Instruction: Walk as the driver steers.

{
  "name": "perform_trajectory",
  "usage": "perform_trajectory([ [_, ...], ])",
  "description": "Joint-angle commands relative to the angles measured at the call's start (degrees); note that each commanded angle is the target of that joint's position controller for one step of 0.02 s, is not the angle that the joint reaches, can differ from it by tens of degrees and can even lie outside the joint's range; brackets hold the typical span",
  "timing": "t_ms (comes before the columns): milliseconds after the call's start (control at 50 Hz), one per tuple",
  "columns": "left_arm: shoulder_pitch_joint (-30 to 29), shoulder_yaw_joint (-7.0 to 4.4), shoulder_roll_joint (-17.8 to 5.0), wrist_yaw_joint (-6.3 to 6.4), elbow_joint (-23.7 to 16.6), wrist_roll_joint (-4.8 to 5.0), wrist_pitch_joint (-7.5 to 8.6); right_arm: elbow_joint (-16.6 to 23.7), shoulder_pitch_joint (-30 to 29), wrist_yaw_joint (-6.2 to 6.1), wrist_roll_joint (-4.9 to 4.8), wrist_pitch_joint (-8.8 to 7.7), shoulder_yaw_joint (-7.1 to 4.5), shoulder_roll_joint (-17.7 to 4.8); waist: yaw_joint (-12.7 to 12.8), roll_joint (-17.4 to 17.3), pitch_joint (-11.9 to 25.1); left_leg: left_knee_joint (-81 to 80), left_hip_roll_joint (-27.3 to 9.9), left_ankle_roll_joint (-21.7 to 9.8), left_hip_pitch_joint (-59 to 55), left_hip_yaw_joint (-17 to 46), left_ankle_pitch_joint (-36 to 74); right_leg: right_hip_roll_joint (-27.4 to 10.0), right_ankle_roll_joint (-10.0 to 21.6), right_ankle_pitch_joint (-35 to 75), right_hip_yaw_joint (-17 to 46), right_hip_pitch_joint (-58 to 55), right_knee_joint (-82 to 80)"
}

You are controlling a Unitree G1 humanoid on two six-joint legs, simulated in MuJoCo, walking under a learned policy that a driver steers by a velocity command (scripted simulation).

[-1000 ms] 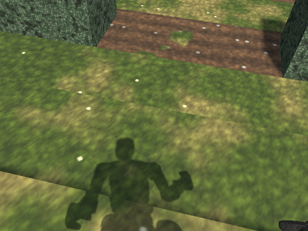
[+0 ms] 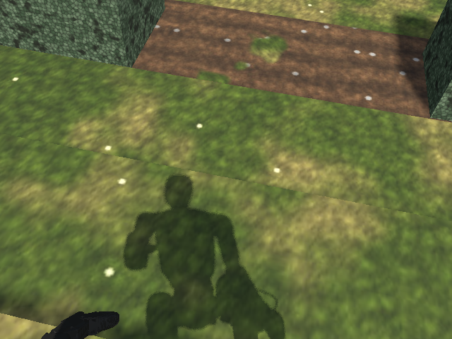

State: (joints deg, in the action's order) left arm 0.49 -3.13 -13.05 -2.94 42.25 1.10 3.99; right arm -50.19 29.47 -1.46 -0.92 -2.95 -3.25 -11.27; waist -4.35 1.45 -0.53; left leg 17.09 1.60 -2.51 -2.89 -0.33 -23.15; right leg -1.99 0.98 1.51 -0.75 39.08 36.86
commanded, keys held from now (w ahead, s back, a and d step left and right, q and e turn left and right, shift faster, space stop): w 0.78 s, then w+e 0.06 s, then e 0.16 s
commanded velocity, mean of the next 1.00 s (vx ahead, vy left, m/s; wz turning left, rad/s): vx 0.47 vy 0.00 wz -0.05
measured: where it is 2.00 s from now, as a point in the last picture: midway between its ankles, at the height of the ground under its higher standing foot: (194, 242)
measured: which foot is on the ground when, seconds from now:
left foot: down 0.00-0.10, up 0.12-0.76, down 0.78-1.00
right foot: up 0.00-0.08, down 0.10-0.78, up 0.80-1.00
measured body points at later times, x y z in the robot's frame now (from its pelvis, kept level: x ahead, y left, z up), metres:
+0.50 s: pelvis +0.27 -0.02 +0.01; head +0.29 -0.01 +0.46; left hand +0.28 +0.26 -0.12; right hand +0.45 -0.27 -0.08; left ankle +0.43 +0.18 -0.66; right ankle +0.20 -0.11 -0.73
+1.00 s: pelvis +0.60 +0.13 -0.16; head +0.64 +0.15 +0.29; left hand +0.70 +0.39 -0.30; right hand +0.61 -0.12 -0.29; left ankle +0.61 +0.22 -0.88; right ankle +0.60 -0.04 -0.77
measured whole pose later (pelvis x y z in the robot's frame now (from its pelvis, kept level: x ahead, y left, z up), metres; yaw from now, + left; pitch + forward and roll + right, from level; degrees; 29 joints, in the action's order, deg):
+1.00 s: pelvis +0.60 +0.13 -0.16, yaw -4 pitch +1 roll +1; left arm 16.1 -3.9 -14.5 3.3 46.2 1.7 1.1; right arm -56.9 17.4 2.0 1.8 -5.2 -1.8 -11.0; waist -0.2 4.1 -2.5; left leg 34.3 0.6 -2.0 17.4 -6.1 -17.9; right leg -2.3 -1.1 -15.5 5.8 39.8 77.1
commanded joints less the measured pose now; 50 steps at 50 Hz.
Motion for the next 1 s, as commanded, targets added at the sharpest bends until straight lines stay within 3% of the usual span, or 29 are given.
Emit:
perform_trajectory([
  [20,-4.84,-0.97,-3.95,-0.5,-6.0,0.27,0.86,2.05,-1.61,-0.27,-0.06,-0.96,-2.88,-11.02,3.83,-8.41,-3.53,-2.81,-12.76,-6.84,9.63,4.64,38.74,3.11,2.07,0.91,-1.13,-11.9,-2.57],
  [80,12.91,-3.68,-9.04,0.12,-1.57,0.06,0.56,2.38,-4.2,-0.17,-0.53,-0.13,-3.1,-11.77,13.47,-8.29,5.83,19.03,-11.3,-3.67,8.55,2.72,59.54,5.93,6.7,-4.38,-2.44,-33.2,-3.66],
  [100,22.02,-4.54,-13.47,0.8,-0.23,-0.43,0.35,3.28,-2.78,-0.27,0.59,-0.02,-2.33,-9.74,15.39,-0.25,13.38,39.14,-7.74,-1.95,19.54,0.84,40.77,-6.12,10.71,-5.47,12.3,-49.01,-4.19],
  [120,23.44,-4.22,-15.38,-0.09,0.75,-0.28,1.07,2.48,8.25,0.99,0.32,-1.1,0.06,-0.96,8.7,14.68,23.79,60.65,3.42,0.85,37.15,7.22,-11.02,-19.14,22.4,-15.62,42.01,-64.08,-10.81],
  [140,24.53,-3.34,-9.96,-0.27,1.63,0.36,0.74,1.82,4.06,1.73,-1.73,-2.24,-1.16,-6.67,11.72,12.07,20.61,65.59,2.14,-0.07,44.87,11.63,-9.91,-17.73,21.81,-25.96,47.0,-61.5,-18.86],
  [160,18.5,-2.71,-7.68,0.07,1.01,0.18,0.61,4.47,-4.52,1.46,-2.51,-2.32,-2.18,-10.18,10.93,7.92,9.28,65.48,-0.99,-0.31,48.19,8.72,-4.61,-16.25,18.98,-23.4,36.64,-51.79,-19.98],
  [180,13.28,-2.24,-6.81,0.08,0.01,-0.39,0.78,5.84,-8.83,0.72,-1.51,-2.14,-2.31,-10.97,8.68,1.14,4.73,62.63,-3.92,-0.61,45.07,7.48,1.12,-14.66,17.07,-17.5,30.65,-41.06,-21.43],
  [200,10.18,-1.83,-5.62,-0.13,-0.3,-1.17,1.25,5.81,-9.55,0.17,-0.23,-1.55,-2.76,-10.94,6.27,0.04,2.3,59.21,-6.06,-0.43,41.46,7.12,4.32,-12.29,15.88,-11.7,25.19,-33.06,-22.5],
  [220,8.58,-1.51,-4.82,-0.04,-0.43,-1.9,1.76,5.59,-7.68,-0.05,0.03,-0.87,-2.81,-10.1,3.81,0.4,2.28,56.2,-7.96,-0.4,36.68,7.86,6.61,-10.69,15.3,-9.46,21.79,-27.5,-24.18],
  [280,9.8,-1.41,-5.58,0.75,1.39,-0.9,2.55,6.61,-8.64,-0.55,0.05,0.29,-2.39,-7.8,2.3,1.35,0.5,46.69,-10.63,0.16,36.12,7.34,8.14,-9.69,15.43,-8.2,17.2,-23.53,-28.67],
  [340,13.39,-2.11,-8.85,1.99,2.85,-0.5,2.07,9.58,-16.68,0.12,1.19,-0.11,-1.84,-7.2,4.3,0.15,-1.1,34.69,-11.52,1.44,41.58,6.45,17.67,-8.98,14.85,-5.03,13.99,-26.34,-30.23],
  [400,16.2,-2.58,-10.69,2.2,4.21,-1.2,1.36,8.71,-16.44,1.22,1.36,-0.48,-1.72,-7.2,4.8,0.51,1.65,33.49,-10.92,2.16,40.13,6.05,28.38,-8.57,14.31,4.69,10.22,-28.67,-26.34],
  [440,17.97,-2.18,-9.86,1.71,4.27,-0.87,1.43,8.22,-17.44,2.01,0.6,-0.56,-2.03,-8.24,5.53,-0.37,1.83,34.46,-10.36,2.16,41.51,4.99,30.86,-8.23,14.36,0.75,9.31,-29.8,-23.91],
  [500,28.92,-1.78,-8.52,3.35,7.89,-0.09,1.21,12.33,-29.57,3.38,-0.17,-2.73,-2.31,-9.98,9.76,1.27,-2.78,29.08,-11.67,0.35,62.82,8.18,30.42,-11.38,13.26,-7.09,15.5,-47.29,-18.85],
  [560,30.97,-1.84,-8.94,5.1,7.15,-0.39,0.74,14.11,-36.26,5.59,0.88,-4.62,-1.49,-8.88,10.87,1.75,-5.11,22.3,-12.28,-0.08,65.45,8.54,36.04,-12.19,11.97,-10.09,16.03,-48.62,-14.05],
  [600,28.56,-1.72,-9.25,5.51,5.2,-0.69,0.03,13.06,-36.52,7.1,1.37,-4.65,-0.5,-6.4,11.63,1.39,-5.57,18.55,-9.0,0.07,50.72,4.01,46.45,-8.97,10.71,-16.67,11.89,-34.53,-12.89],
  [640,27.54,-1.75,-9.48,4.9,4.39,0.1,-0.31,12.28,-34.71,7.86,0.3,-4.04,0.0,-5.72,11.11,1.29,-5.64,15.79,-7.5,-0.49,40.41,3.26,47.97,-7.83,9.33,-18.3,9.6,-27.47,-10.55],
  [700,28.26,-2.09,-9.61,4.89,4.85,0.84,-0.53,10.88,-33.09,7.06,-0.63,-3.0,-0.23,-7.41,10.35,1.83,-5.96,10.05,-7.69,0.13,34.81,4.42,47.66,-7.75,5.82,-16.97,7.89,-31.56,-3.08],
  [760,25.72,-2.34,-10.27,4.82,5.51,0.28,-1.33,1.86,-13.42,5.58,-0.44,-2.65,-2.73,-12.81,1.5,1.28,2.7,2.91,-8.37,0.13,16.3,2.98,51.7,-6.27,2.92,-2.24,6.96,-36.08,22.72],
  [780,25.2,-2.24,-10.2,4.38,6.43,0.62,-1.11,-1.46,-2.42,5.22,0.41,-2.55,-3.64,-15.09,-4.86,-1.83,7.47,3.9,-8.09,-0.24,-0.51,-0.38,51.8,-2.57,0.05,-5.62,4.49,-27.24,40.7],
  [800,29.74,-1.24,-3.27,4.15,7.9,0.32,-0.67,-4.07,3.44,5.4,2.16,-2.49,-2.42,-15.16,-4.37,-13.19,10.57,16.22,-14.82,-3.07,-18.37,6.72,61.9,4.46,-3.25,-51.95,7.52,-5.96,67.92],
  [820,42.32,-0.4,-0.85,3.34,8.51,1.77,0.88,-3.63,2.9,5.46,2.52,-2.44,-2.47,-17.83,1.68,-26.88,18.13,30.57,-20.65,-6.31,-28.19,13.95,80.97,4.68,-2.62,-53.0,16.64,7.0,76.95],
  [840,41.14,-0.22,-3.64,3.5,6.13,3.43,1.79,-3.88,3.85,5.33,1.09,-0.9,-3.83,-19.41,0.06,-26.61,25.06,21.07,-25.93,-11.58,-28.34,25.59,56.85,4.05,-3.43,-47.69,15.58,11.89,78.08],
  [860,33.43,-0.38,-5.17,4.45,3.83,4.57,1.66,-4.04,1.66,5.0,1.03,-0.1,-3.61,-17.94,0.03,-13.74,21.77,10.21,-27.5,-12.58,-19.83,30.54,29.59,1.93,-3.35,-39.71,11.49,14.06,71.32],
  [880,27.73,-0.87,-6.76,6.28,2.87,4.47,0.77,-1.6,-7.23,4.42,1.87,-0.34,-2.58,-15.45,2.11,-5.23,14.51,2.47,-28.61,-12.62,-6.59,33.42,18.92,-0.2,-2.63,-30.34,7.84,12.91,70.2],
  [900,26.89,-1.28,-8.13,7.2,2.31,3.8,-0.77,0.71,-15.62,4.63,2.91,-1.79,-1.41,-13.91,5.73,-6.0,9.21,1.9,-30.58,-13.61,7.78,33.5,25.0,-2.52,-1.82,-21.58,9.79,7.91,61.76],
  [920,26.26,-1.54,-7.84,7.41,3.47,1.29,-2.33,0.48,-18.41,4.41,2.85,-3.01,-0.61,-10.1,6.41,-5.36,5.73,5.64,-28.63,-11.31,15.55,28.02,34.45,-3.94,-0.84,-19.41,12.33,4.11,57.23],
  [940,26.45,-2.07,-6.97,6.96,3.96,0.58,-3.35,-0.43,-19.47,4.38,2.37,-3.91,0.08,-7.92,7.62,-6.08,1.35,3.95,-22.47,-8.03,23.36,16.34,40.29,-4.27,-0.49,-17.61,12.33,-0.88,48.18],
  [1000,18.11,-1.79,-4.22,5.84,-0.43,-0.55,-2.51,-2.1,-16.99,1.24,2.83,-4.38,-0.05,-8.13,6.48,-11.16,-0.16,2.07,-16.98,-7.11,21.05,4.19,54.15,-2.83,-2.51,-9.37,9.45,-1.83,26.21],
])
Next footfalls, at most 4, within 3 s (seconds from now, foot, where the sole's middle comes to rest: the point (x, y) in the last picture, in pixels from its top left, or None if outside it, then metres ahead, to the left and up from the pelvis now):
0.10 right None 0.24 -0.11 -0.77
0.78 left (145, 300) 0.65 0.22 -0.92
1.26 right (206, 248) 0.83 0.01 -0.92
1.68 left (146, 239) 0.88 0.22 -0.92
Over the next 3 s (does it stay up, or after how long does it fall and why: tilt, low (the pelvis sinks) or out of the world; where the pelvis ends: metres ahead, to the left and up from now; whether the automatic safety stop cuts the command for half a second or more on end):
stays up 1.34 -0.22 -0.31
